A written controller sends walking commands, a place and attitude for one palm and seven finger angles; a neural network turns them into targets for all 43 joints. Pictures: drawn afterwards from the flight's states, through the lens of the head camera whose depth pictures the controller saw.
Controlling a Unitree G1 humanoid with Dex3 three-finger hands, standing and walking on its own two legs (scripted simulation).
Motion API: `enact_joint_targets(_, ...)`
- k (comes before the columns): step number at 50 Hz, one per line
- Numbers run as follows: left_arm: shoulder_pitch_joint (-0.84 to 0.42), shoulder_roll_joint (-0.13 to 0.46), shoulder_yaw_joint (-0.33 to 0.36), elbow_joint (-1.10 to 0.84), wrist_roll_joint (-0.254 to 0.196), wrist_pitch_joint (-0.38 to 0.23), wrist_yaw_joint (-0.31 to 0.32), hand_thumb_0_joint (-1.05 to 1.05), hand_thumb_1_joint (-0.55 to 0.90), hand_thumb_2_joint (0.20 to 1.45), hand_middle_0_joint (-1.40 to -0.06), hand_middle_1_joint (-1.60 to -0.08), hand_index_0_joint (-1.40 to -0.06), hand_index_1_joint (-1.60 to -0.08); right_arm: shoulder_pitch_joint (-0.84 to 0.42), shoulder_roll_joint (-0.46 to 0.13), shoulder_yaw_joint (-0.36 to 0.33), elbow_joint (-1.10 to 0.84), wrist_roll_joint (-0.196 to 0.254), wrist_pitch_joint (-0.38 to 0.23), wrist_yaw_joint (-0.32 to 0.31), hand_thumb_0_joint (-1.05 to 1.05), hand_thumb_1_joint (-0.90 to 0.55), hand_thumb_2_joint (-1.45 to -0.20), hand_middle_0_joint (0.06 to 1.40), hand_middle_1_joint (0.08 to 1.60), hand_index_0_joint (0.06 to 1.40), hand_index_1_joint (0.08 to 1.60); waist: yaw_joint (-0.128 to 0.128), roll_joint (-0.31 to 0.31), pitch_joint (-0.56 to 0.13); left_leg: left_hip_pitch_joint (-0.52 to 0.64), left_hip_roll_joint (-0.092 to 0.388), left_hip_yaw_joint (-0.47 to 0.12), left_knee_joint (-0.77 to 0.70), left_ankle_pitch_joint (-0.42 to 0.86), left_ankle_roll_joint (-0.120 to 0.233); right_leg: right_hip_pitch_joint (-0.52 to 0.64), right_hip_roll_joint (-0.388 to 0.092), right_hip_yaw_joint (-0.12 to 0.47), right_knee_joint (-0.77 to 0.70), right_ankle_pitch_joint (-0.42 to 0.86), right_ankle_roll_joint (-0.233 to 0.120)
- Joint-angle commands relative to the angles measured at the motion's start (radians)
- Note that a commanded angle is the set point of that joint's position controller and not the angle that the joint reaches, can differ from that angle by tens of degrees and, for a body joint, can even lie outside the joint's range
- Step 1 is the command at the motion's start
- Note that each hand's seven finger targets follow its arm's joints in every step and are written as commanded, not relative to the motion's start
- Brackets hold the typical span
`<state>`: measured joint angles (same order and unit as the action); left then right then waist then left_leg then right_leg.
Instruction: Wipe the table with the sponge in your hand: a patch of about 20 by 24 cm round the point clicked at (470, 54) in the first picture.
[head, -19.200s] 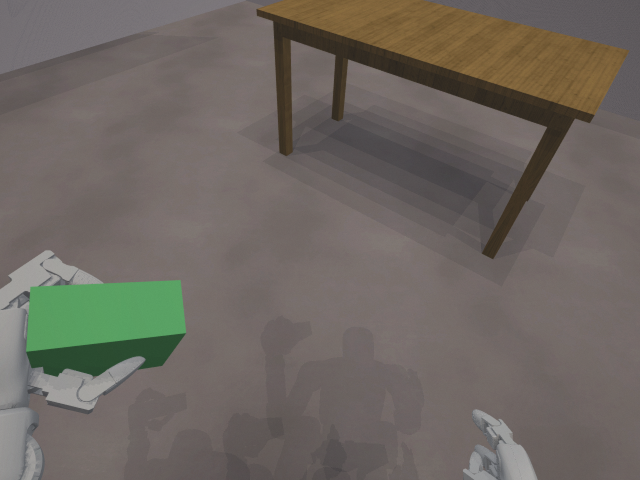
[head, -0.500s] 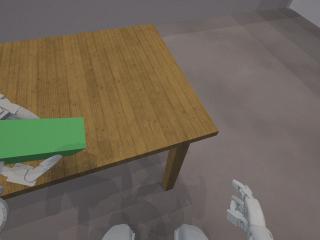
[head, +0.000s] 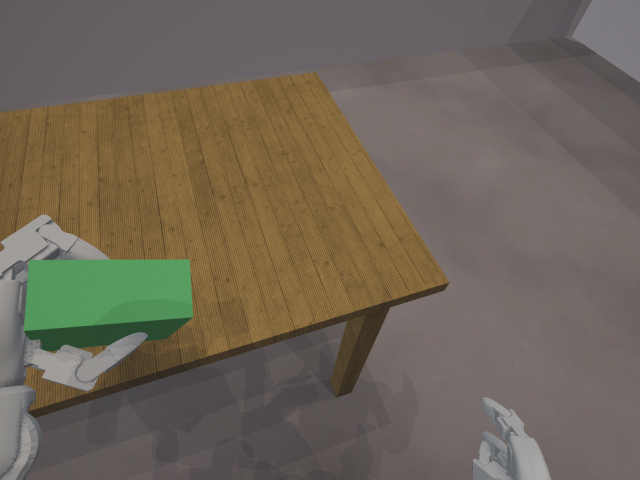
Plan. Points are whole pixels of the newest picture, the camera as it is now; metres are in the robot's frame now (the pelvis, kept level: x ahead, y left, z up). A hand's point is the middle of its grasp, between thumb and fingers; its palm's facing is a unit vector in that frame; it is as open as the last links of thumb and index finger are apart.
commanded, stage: come to a stop and stand still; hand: left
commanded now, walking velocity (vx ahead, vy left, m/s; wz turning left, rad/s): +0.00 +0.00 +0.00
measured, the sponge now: (133, 306) +0.24 +0.20 +0.13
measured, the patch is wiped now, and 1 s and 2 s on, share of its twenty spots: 0.00 0.00 0.00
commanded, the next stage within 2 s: look again from close up in 0.14 s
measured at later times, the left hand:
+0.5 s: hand (52, 319) +0.22 +0.25 +0.16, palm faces +0.29 -0.90 -0.32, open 9.6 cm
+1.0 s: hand out of the picture +0.23 +0.31 +0.19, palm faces +0.43 -0.79 -0.43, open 9.6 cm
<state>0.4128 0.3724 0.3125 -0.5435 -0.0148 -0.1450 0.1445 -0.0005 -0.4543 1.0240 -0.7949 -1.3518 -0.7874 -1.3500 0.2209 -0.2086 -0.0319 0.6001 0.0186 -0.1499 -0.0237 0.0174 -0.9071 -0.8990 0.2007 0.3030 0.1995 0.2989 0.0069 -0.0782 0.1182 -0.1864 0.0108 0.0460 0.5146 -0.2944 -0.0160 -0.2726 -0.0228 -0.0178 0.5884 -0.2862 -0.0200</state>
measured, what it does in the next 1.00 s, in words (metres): stands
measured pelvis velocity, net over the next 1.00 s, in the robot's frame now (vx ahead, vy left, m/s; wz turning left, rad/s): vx -0.02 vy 0.04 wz -0.01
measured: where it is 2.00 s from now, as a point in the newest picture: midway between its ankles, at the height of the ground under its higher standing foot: outside the picture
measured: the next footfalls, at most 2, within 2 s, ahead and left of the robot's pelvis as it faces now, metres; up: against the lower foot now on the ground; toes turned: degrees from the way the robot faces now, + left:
none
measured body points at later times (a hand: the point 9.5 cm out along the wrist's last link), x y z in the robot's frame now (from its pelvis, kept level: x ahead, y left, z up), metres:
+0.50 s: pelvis -0.02 +0.03 +0.01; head +0.01 +0.06 +0.45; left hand +0.19 +0.30 +0.18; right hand +0.15 -0.20 -0.07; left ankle -0.01 +0.13 -0.73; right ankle +0.02 -0.11 -0.73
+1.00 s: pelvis -0.02 +0.04 +0.01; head +0.02 +0.08 +0.45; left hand +0.21 +0.35 +0.21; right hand +0.17 -0.16 -0.06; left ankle -0.01 +0.13 -0.73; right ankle +0.02 -0.11 -0.73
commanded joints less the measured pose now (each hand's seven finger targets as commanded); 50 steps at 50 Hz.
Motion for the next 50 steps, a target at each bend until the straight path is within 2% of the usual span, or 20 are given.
enact_joint_targets(1,-0.002,0.255,0.232,-0.324,-0.021,-0.134,0.018,0.000,0.100,1.300,-1.200,-1.600,-1.200,-1.600,-0.071,-0.113,-0.026,-0.172,0.017,-0.052,0.017,0.000,-0.900,-0.900,0.200,0.300,0.200,0.300,0.011,0.300,-0.232,-0.026,0.143,-0.129,-0.033,0.509,0.047,0.203,-0.011,-0.030,-0.149,0.252,-0.029)
enact_joint_targets(4,0.122,0.203,0.244,-0.123,-0.058,-0.117,0.008,0.000,0.100,1.300,-1.200,-1.600,-1.200,-1.600,-0.015,-0.127,-0.048,-0.174,0.031,-0.026,0.017,0.000,-0.900,-0.900,0.200,0.300,0.200,0.300,-0.014,0.078,-0.255,-0.056,0.068,-0.072,0.019,0.296,0.011,0.209,-0.092,0.094,-0.145,0.438,-0.082)
enact_joint_targets(5,0.202,0.169,0.230,-0.033,-0.067,-0.103,0.006,0.000,0.100,1.300,-1.200,-1.600,-1.200,-1.600,-0.015,-0.124,-0.045,-0.165,0.035,-0.014,0.010,0.000,-0.900,-0.900,0.200,0.300,0.200,0.300,-0.017,0.070,-0.237,-0.033,0.065,-0.072,0.009,0.285,0.012,0.164,-0.101,0.113,-0.157,0.444,-0.085)
enact_joint_targets(11,0.012,0.131,0.130,-0.012,-0.059,-0.077,-0.011,0.000,0.100,1.300,-1.200,-1.600,-1.200,-1.600,-0.062,-0.123,-0.012,-0.165,0.020,0.005,-0.014,0.000,-0.900,-0.900,0.200,0.300,0.200,0.300,-0.016,0.043,-0.171,-0.027,0.102,-0.103,-0.098,0.128,0.046,0.069,-0.064,0.092,-0.205,0.193,-0.018)
enact_joint_targets(12,-0.932,0.869,0.660,-0.152,0.084,-0.178,-0.031,0.000,0.100,1.300,-1.200,-1.600,-1.200,-1.600,0.020,-0.183,-0.051,-0.109,-0.051,-0.058,-0.020,0.000,-0.900,-0.900,0.200,0.300,0.200,0.300,0.066,-0.082,-0.004,-0.172,0.045,0.032,0.061,0.164,0.024,-0.051,-0.041,0.162,-0.299,0.222,0.003)
enact_joint_targets(13,-0.360,0.265,0.247,0.354,-0.002,-0.128,-0.080,0.000,0.100,1.300,-1.200,-1.600,-1.200,-1.600,-0.037,-0.048,-0.005,-0.102,-0.008,-0.068,-0.012,0.000,-0.900,-0.900,0.200,0.300,0.200,0.300,0.022,-0.141,-0.164,-0.065,-0.033,-0.024,0.031,0.090,0.024,0.027,-0.127,0.201,-0.257,0.274,-0.081)
enact_joint_targets(14,-0.275,0.253,0.212,0.100,-0.010,-0.148,-0.061,0.000,0.100,1.300,-1.200,-1.600,-1.200,-1.600,-0.021,-0.094,-0.015,-0.174,-0.002,-0.073,-0.006,0.000,-0.900,-0.900,0.200,0.300,0.200,0.300,0.057,-0.127,-0.117,-0.039,-0.014,0.009,0.001,0.079,0.018,0.040,-0.136,0.266,-0.308,0.357,-0.046)
enact_joint_targets(15,-0.289,0.103,0.060,0.093,-0.031,-0.136,-0.054,0.000,0.100,1.300,-1.200,-1.600,-1.200,-1.600,-0.069,-0.079,-0.003,-0.156,0.017,-0.079,0.002,0.000,-0.900,-0.900,0.200,0.300,0.200,0.300,0.025,0.036,-0.190,0.038,-0.008,0.011,-0.051,0.094,0.022,0.095,-0.151,0.230,-0.248,0.351,-0.067)
enact_joint_targets(17,-0.311,0.129,0.044,-0.087,-0.025,-0.156,-0.039,0.000,0.100,1.300,-1.200,-1.600,-1.200,-1.600,-0.066,-0.113,-0.018,-0.149,-0.003,-0.094,0.007,0.000,-0.900,-0.900,0.200,0.300,0.200,0.300,0.031,0.152,-0.276,0.086,0.007,-0.012,-0.093,0.128,0.031,0.127,-0.100,0.177,-0.220,0.197,-0.037)
enact_joint_targets(19,-0.269,0.136,0.035,-0.209,-0.017,-0.162,-0.028,0.000,0.100,1.300,-1.200,-1.600,-1.200,-1.600,-0.095,-0.109,-0.015,-0.160,-0.008,-0.103,0.018,0.000,-0.900,-0.900,0.200,0.300,0.200,0.300,0.040,0.172,-0.267,0.067,0.034,-0.046,-0.130,0.102,0.047,0.129,-0.064,0.148,-0.215,0.075,-0.017)
enact_joint_targets(21,-0.190,0.176,0.099,-0.236,-0.014,-0.170,-0.016,0.000,0.100,1.300,-1.200,-1.600,-1.200,-1.600,-0.115,-0.111,-0.006,-0.160,-0.009,-0.105,0.021,0.000,-0.900,-0.900,0.200,0.300,0.200,0.300,0.042,0.174,-0.254,-0.017,0.070,-0.083,-0.184,0.048,0.056,0.174,-0.028,0.075,-0.154,0.067,-0.004)
enact_joint_targets(25,-0.065,0.296,0.285,-0.179,-0.024,-0.180,-0.001,0.000,0.100,1.300,-1.200,-1.600,-1.200,-1.600,-0.126,-0.110,-0.006,-0.170,-0.005,-0.091,0.011,0.000,-0.900,-0.900,0.200,0.300,0.200,0.300,0.046,0.169,-0.202,-0.147,0.081,-0.086,-0.217,0.006,0.045,0.227,-0.006,0.035,-0.110,0.132,0.003)
enact_joint_targets(30,-0.052,0.207,0.239,-0.070,-0.047,-0.185,-0.024,0.000,0.100,1.300,-1.200,-1.600,-1.200,-1.600,-0.091,-0.101,-0.003,-0.167,0.002,-0.076,0.009,0.000,-0.900,-0.900,0.200,0.300,0.200,0.300,0.028,0.182,-0.148,-0.173,0.087,-0.069,-0.207,0.053,0.033,0.214,-0.013,0.014,-0.125,0.190,0.003)
enact_joint_targets(36,-0.150,0.096,0.075,-0.105,-0.029,-0.164,-0.041,0.000,0.100,1.300,-1.200,-1.600,-1.200,-1.600,-0.081,-0.114,-0.004,-0.147,-0.001,-0.089,0.018,0.000,-0.900,-0.900,0.200,0.300,0.200,0.300,0.016,0.170,-0.177,-0.072,0.089,-0.049,-0.179,0.170,0.018,0.175,-0.002,0.011,-0.141,0.250,0.015)
enact_joint_targets(44,-0.203,0.162,0.139,-0.194,-0.012,-0.158,-0.013,0.000,0.100,1.300,-1.200,-1.600,-1.200,-1.600,-0.113,-0.108,-0.005,-0.160,-0.011,-0.078,0.010,0.000,-0.900,-0.900,0.200,0.300,0.200,0.300,0.026,0.170,-0.209,-0.065,0.057,-0.060,-0.167,0.106,0.021,0.212,-0.002,0.039,-0.180,0.249,0.007)
enact_joint_targets(45,-0.178,0.205,0.184,-0.194,-0.014,-0.157,-0.009,0.000,0.100,1.300,-1.200,-1.600,-1.200,-1.600,-0.129,-0.103,-0.001,-0.158,-0.010,-0.076,0.005,0.000,-0.900,-0.900,0.200,0.300,0.200,0.300,0.026,0.178,-0.204,-0.055,0.055,-0.054,-0.170,0.105,0.018,0.200,-0.002,0.037,-0.190,0.246,0.008)
enact_joint_targets(46,-1.186,0.917,0.686,-0.453,0.166,-0.252,-0.021,0.000,0.100,1.300,-1.200,-1.600,-1.200,-1.600,0.006,-0.105,0.015,-0.125,-0.087,-0.101,0.010,0.000,-0.900,-0.900,0.200,0.300,0.200,0.300,0.031,0.162,-0.116,-0.203,0.095,-0.068,-0.038,0.252,0.040,0.086,-0.014,0.075,-0.152,0.248,-0.025)
enact_joint_targets(47,-0.580,0.320,0.310,0.143,0.048,-0.223,-0.069,0.000,0.100,1.300,-1.200,-1.600,-1.200,-1.600,-0.063,0.000,0.035,-0.066,-0.054,-0.103,0.010,0.000,-0.900,-0.900,0.200,0.300,0.200,0.300,0.038,0.136,-0.284,-0.012,0.053,-0.089,-0.112,0.338,0.030,0.080,-0.051,0.084,-0.134,0.311,-0.062)
enact_joint_targets(48,-0.292,0.234,0.235,0.054,-0.012,-0.202,-0.065,0.000,0.100,1.300,-1.200,-1.600,-1.200,-1.600,-0.070,-0.076,-0.010,-0.141,-0.022,-0.104,0.009,0.000,-0.900,-0.900,0.200,0.300,0.200,0.300,0.043,0.259,-0.250,0.049,0.063,-0.052,-0.096,0.446,0.008,0.143,-0.030,0.116,-0.158,0.390,-0.042)
enact_joint_targets(50,-0.173,0.105,0.125,0.003,-0.037,-0.191,-0.074,0.000,0.100,1.300,-1.200,-1.600,-1.200,-1.600,-0.074,-0.095,-0.024,-0.164,-0.006,-0.109,0.031,0.000,-0.900,-0.900,0.200,0.300,0.200,0.300,0.032,0.394,-0.349,0.142,0.081,-0.052,-0.078,0.595,-0.002,0.122,-0.016,0.039,-0.058,0.330,-0.028)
